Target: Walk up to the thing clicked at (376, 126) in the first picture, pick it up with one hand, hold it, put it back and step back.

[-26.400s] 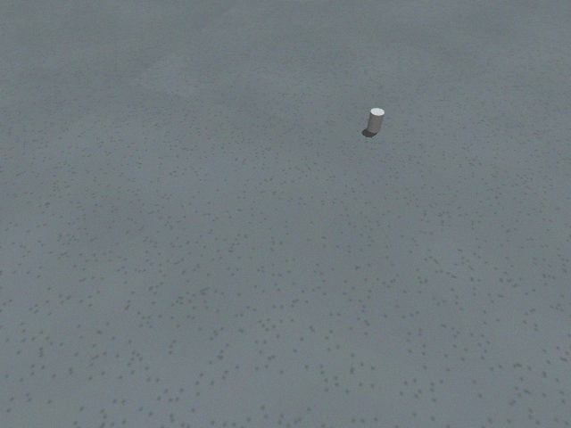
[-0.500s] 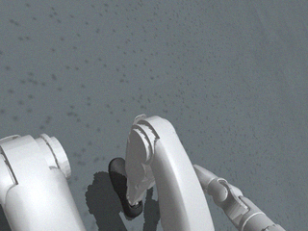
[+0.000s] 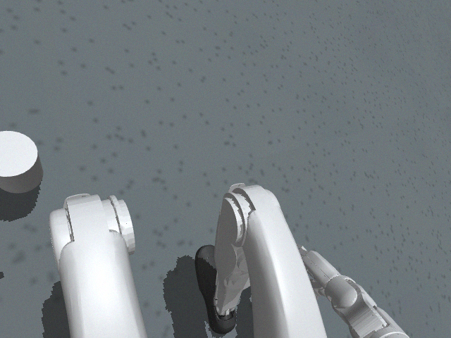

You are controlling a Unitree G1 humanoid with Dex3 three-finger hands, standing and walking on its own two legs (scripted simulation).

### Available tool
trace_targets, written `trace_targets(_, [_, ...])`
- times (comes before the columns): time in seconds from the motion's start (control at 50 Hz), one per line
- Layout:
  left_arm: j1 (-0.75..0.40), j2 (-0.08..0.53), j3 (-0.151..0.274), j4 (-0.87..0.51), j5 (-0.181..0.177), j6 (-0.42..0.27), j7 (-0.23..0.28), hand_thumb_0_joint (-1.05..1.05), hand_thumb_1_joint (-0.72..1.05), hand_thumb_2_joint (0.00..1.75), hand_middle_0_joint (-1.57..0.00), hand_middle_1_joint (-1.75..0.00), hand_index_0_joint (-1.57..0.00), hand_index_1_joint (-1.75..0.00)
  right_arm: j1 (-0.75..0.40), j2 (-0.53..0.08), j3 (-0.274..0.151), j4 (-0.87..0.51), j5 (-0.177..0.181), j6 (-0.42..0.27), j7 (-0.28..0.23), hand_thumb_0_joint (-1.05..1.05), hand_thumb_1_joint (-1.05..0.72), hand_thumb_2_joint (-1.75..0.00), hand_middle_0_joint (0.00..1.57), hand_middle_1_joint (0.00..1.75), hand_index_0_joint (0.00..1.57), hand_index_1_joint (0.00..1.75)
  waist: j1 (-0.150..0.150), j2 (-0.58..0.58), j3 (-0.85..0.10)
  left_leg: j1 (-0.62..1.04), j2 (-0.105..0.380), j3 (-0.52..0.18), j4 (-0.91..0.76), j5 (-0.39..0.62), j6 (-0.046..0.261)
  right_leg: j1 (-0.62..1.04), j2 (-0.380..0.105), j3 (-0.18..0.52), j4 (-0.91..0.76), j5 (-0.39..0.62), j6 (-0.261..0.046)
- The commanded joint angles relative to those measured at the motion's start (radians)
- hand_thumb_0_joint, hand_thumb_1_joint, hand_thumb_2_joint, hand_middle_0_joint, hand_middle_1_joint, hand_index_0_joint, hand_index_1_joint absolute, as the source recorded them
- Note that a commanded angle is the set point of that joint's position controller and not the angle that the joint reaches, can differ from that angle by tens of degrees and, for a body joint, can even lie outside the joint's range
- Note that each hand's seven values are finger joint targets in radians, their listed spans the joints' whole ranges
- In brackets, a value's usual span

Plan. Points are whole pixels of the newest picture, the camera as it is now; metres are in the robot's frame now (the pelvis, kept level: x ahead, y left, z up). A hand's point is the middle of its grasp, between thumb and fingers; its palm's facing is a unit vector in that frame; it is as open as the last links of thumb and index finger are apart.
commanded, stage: rise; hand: left
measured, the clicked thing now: (14, 164) +0.41 +0.32 -0.24
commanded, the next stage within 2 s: home in 0.04 s
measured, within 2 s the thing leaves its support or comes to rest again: neither
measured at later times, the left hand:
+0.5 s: hand out of the picture +0.26 +0.36 +0.03, palm faces +0.33 -0.82 -0.47, open 17.4 cm
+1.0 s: hand out of the picture +0.22 +0.26 +0.26, palm faces +0.38 -0.85 -0.37, open 17.3 cm
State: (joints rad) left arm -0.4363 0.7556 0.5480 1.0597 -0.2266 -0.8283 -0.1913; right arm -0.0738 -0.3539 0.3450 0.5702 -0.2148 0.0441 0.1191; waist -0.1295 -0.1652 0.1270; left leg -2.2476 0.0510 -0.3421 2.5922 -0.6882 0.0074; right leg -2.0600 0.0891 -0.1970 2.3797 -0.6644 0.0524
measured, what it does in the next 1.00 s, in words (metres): rises, turning left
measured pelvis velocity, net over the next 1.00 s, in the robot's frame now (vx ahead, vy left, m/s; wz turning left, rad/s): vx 0.08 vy -0.01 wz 0.27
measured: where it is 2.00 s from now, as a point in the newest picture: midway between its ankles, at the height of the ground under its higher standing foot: (164, 323)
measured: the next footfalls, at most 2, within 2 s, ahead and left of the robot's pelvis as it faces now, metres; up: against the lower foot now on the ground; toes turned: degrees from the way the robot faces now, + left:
none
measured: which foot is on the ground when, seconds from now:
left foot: down 0.00-1.00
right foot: down 0.00-1.00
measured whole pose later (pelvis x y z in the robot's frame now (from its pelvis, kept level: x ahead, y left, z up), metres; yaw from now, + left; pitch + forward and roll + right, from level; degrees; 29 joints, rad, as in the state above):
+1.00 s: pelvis +0.08 -0.01 +0.35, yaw +16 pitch +20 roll -3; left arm 0.24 0.28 0.10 0.22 -0.01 0.22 0.17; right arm 0.19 -0.23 0.00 0.51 0.05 0.00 -0.15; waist -0.04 0.01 -0.17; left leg -1.11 0.06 -0.06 1.32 -0.56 -0.03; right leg -1.04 -0.01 -0.06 1.28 -0.59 0.01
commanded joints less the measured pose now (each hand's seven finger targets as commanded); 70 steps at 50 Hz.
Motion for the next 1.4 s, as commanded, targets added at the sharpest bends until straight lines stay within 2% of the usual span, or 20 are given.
trace_targets(0.0, [-0.156,0.307,0.059,-0.284,0.166,0.081,0.047,0.0,-0.52,0.07,-0.07,-0.05,-0.06,-0.06,0.057,-0.277,-0.232,-0.045,0.068,0.008,-0.047,0.0,-0.93,-0.92,0.2,0.3,0.2,0.3,0.015,0.605,-0.658,0.558,0.045,0.115,-0.491,0.026,-0.025,0.121,0.009,-0.063,-0.19,0.1,-0.083])
trace_targets(0.02, [-0.191,0.173,-0.033,-0.317,0.159,0.109,0.044,0.0,-0.53,0.09,-0.07,-0.07,-0.06,-0.08,0.06,-0.251,-0.239,-0.055,0.081,0.012,-0.043,0.0,-0.94,-0.92,0.2,0.3,0.2,0.3,-0.014,0.6,-0.67,0.562,0.047,0.116,-0.514,0.004,-0.023,0.107,0.01,-0.057,-0.2,0.089,-0.087])
trace_targets(0.04, [-0.213,0.142,-0.045,-0.309,0.162,0.133,0.057,0.0,-0.56,0.1,-0.07,-0.07,-0.05,-0.08,0.066,-0.247,-0.251,-0.057,0.099,0.015,-0.043,0.0,-0.94,-0.92,0.2,0.3,0.2,0.3,-0.023,0.579,-0.642,0.537,0.044,0.12,-0.529,-0.043,-0.02,0.082,0.007,-0.055,-0.21,0.062,-0.086])
trace_targets(0.06, [-0.15,0.15,-0.017,-0.274,0.173,0.167,0.075,0.0,-0.58,0.1,-0.08,-0.07,-0.06,-0.09,0.071,-0.243,-0.263,-0.049,0.108,0.019,-0.049,0.0,-0.96,-0.93,0.2,0.3,0.2,0.3,0.0,0.565,-0.609,0.535,0.042,0.13,-0.555,-0.061,-0.02,0.083,0.005,-0.047,-0.229,0.047,-0.086])
trace_targets(0.12, [-0.258,0.408,0.106,-0.483,0.221,0.243,0.125,0.0,-0.58,0.08,-0.1,-0.06,-0.08,-0.07,0.123,-0.232,-0.298,-0.042,0.137,0.038,-0.068,0.0,-1.0,-0.93,0.2,0.3,0.2,0.3,0.06,0.663,-0.727,0.577,0.034,0.17,-0.568,-0.01,-0.019,0.098,-0.001,-0.007,-0.242,0.063,-0.095])
trace_targets(0.14, [-0.296,0.405,0.088,-0.547,0.23,0.263,0.132,0.0,-0.5,0.12,-0.06,-0.07,-0.06,-0.07,0.135,-0.207,-0.3,-0.04,0.145,0.044,-0.068,0.0,-0.92,-0.9,0.2,0.3,0.2,0.3,0.059,0.682,-0.742,0.587,0.032,0.182,-0.579,-0.021,-0.016,0.094,-0.003,0.008,-0.249,0.055,-0.1])
trace_targets(0.18, [-0.165,0.296,0.057,-0.497,0.242,0.33,0.149,0.0,-0.57,0.05,-0.05,-0.05,-0.05,-0.05,0.157,-0.183,-0.316,-0.036,0.157,0.05,-0.074,0.0,-0.9,-0.9,0.2,0.3,0.2,0.3,0.056,0.608,-0.718,0.581,0.025,0.193,-0.596,0.019,-0.011,0.117,-0.008,0.014,-0.275,0.082,-0.1])
trace_targets(0.2, [-0.058,0.194,0.001,-0.389,0.247,0.375,0.153,0.0,-0.59,0.03,-0.05,-0.05,-0.04,-0.05,0.148,-0.17,-0.321,-0.032,0.165,0.051,-0.076,0.0,-0.9,-0.9,0.2,0.3,0.2,0.3,0.056,0.535,-0.666,0.544,0.019,0.2,-0.611,-0.012,-0.005,0.099,-0.008,0.019,-0.302,0.045,-0.101])
trace_targets(0.24, [-0.078,0.188,0.016,-0.456,0.249,0.421,0.167,0.0,-0.57,0.04,-0.05,-0.05,-0.05,-0.05,0.167,-0.162,-0.353,-0.039,0.179,0.052,-0.083,0.0,-0.9,-0.9,0.2,0.3,0.2,0.3,0.077,0.484,-0.701,0.545,0.011,0.218,-0.628,-0.027,0.002,0.12,-0.013,0.035,-0.359,0.024,-0.1])
trace_targets(0.26, [0.047,0.076,-0.04,-0.349,0.248,0.46,0.162,0.0,-0.58,0.04,-0.05,-0.05,-0.05,-0.05,0.168,-0.151,-0.365,-0.047,0.186,0.056,-0.082,0.0,-0.9,-0.9,0.2,0.3,0.2,0.3,0.076,0.426,-0.706,0.542,0.006,0.227,-0.631,-0.01,0.004,0.14,-0.016,0.04,-0.382,0.024,-0.098])
trace_targets(0.32, [0.124,-0.034,-0.124,-0.457,0.24,0.534,0.162,0.0,-0.53,0.07,-0.06,-0.06,-0.05,-0.06,0.187,-0.141,-0.399,-0.071,0.208,0.059,-0.083,0.0,-0.9,-0.9,0.2,0.3,0.2,0.3,0.08,0.334,-0.775,0.586,-0.003,0.243,-0.677,0.038,0.008,0.205,-0.023,0.057,-0.462,0.034,-0.094])
trace_targets(0.36, [0.161,-0.053,-0.153,-0.553,0.239,0.588,0.17,0.0,-0.55,0.06,-0.05,-0.06,-0.05,-0.06,0.182,-0.133,-0.408,-0.098,0.227,0.058,-0.084,0.0,-0.9,-0.9,0.2,0.3,0.2,0.3,0.095,0.295,-0.83,0.644,-0.003,0.237,-0.729,0.044,0.01,0.271,-0.027,0.062,-0.513,0.045,-0.09])
trace_targets(0.46, [0.308,0.083,-0.058,-0.852,0.231,0.701,0.229,0.0,-0.52,0.07,-0.05,-0.06,-0.05,-0.06,0.199,-0.133,-0.444,-0.163,0.264,0.07,-0.121,0.0,-0.9,-0.9,0.2,0.3,0.2,0.3,0.15,0.261,-0.949,0.797,-0.005,0.272,-0.867,0.076,0.016,0.525,-0.04,0.121,-0.685,0.053,-0.078])
trace_targets(0.58, [0.365,-0.014,-0.107,-0.944,0.228,0.801,0.292,0.0,-0.53,0.07,-0.05,-0.06,-0.05,-0.06,0.203,-0.058,-0.422,-0.165,0.272,0.04,-0.184,0.0,-0.9,-0.9,0.2,0.3,0.2,0.3,0.129,0.256,-0.855,0.899,-0.015,0.309,-1.001,0.105,0.024,0.729,-0.055,0.186,-0.86,0.079,-0.073])
trace_targets(0.62, [0.43,-0.109,-0.172,-0.918,0.226,0.832,0.304,0.0,-0.54,0.06,-0.05,-0.06,-0.05,-0.06,0.205,-0.038,-0.415,-0.162,0.268,0.022,-0.204,0.0,-0.9,-0.9,0.2,0.3,0.2,0.3,0.114,0.257,-0.778,0.937,-0.019,0.315,-1.054,0.106,0.023,0.757,-0.06,0.195,-0.921,0.078,-0.073])
trace_targets(0.76, [0.519,-0.253,-0.306,-0.906,0.225,0.916,0.332,0.0,-0.53,0.07,-0.05,-0.06,-0.05,-0.06,0.258,-0.02,-0.405,-0.149,0.259,-0.044,-0.243,0.0,-0.9,-0.9,0.2,0.3,0.2,0.3,0.079,0.235,-0.661,1.143,-0.018,0.324,-1.222,0.228,0.018,0.962,-0.077,0.2,-1.121,0.212,-0.066])
trace_targets(0.98, [0.712,-0.345,-0.409,-1.07,0.219,1.044,0.39,0.0,-0.53,0.07,-0.05,-0.06,-0.05,-0.06,0.302,0.006,-0.381,-0.19,0.262,-0.098,-0.303,0.0,-0.9,-0.9,0.2,0.3,0.2,0.3,0.092,0.258,-0.55,1.514,-0.03,0.333,-1.532,0.415,-0.002,1.282,-0.078,0.152,-1.381,0.39,-0.062])
trace_targets(1.12, [0.849,-0.42,-0.495,-1.235,0.215,1.091,0.399,0.0,-0.54,0.06,-0.05,-0.05,-0.05,-0.05,0.314,0.03,-0.37,-0.228,0.249,-0.132,-0.328,0.0,-0.9,-0.9,0.2,0.3,0.2,0.3,0.095,0.274,-0.437,1.638,-0.029,0.323,-1.682,0.441,-0.009,1.4,-0.068,0.121,-1.498,0.402,-0.063])
trace_targets(1.3, [0.936,-0.452,-0.514,-1.284,0.222,1.091,0.373,0.0,-0.57,0.04,-0.05,-0.05,-0.05,-0.05,0.301,0.03,-0.367,-0.261,0.234,-0.167,-0.32,0.0,-0.9,-0.9,0.2,0.3,0.2,0.3,0.104,0.192,-0.297,1.664,-0.021,0.307,-1.772,0.425,-0.014,1.45,-0.057,0.097,-1.566,0.372,-0.059])
trace_targets(1.38, [0.92,-0.457,-0.508,-1.273,0.229,1.074,0.36,0.0,-0.58,0.04,-0.05,-0.05,-0.05,-0.05,0.313,0.028,-0.371,-0.259,0.226,-0.18,-0.315,0.0,-0.9,-0.9,0.2,0.3,0.2,0.3,0.091,0.2,-0.321,1.689,-0.026,0.319,-1.765,0.461,-0.015,1.472,-0.06,0.112,-1.571,0.404,-0.059])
